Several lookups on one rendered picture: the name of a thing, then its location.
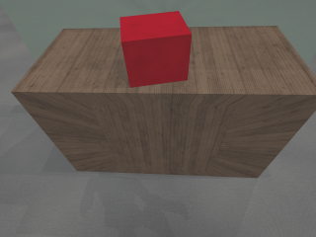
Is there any carton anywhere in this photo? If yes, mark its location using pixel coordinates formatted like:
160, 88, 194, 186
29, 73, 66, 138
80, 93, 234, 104
119, 11, 192, 88

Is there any pedestal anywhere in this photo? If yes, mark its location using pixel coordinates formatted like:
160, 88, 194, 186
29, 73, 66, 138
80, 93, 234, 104
11, 26, 316, 178

